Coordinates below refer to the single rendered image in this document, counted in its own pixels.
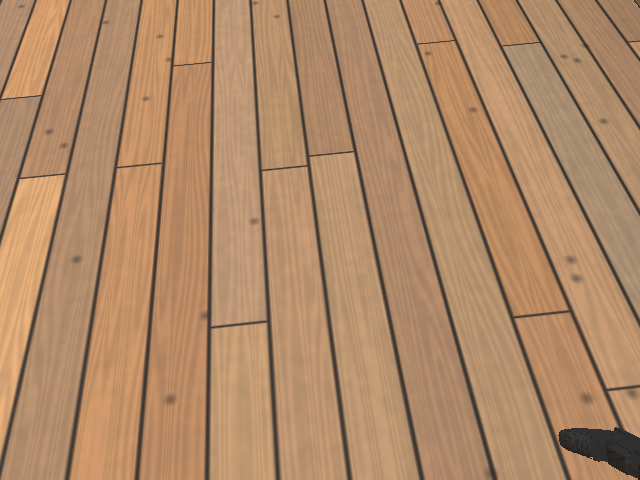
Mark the robot right hand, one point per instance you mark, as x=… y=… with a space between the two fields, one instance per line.
x=619 y=448

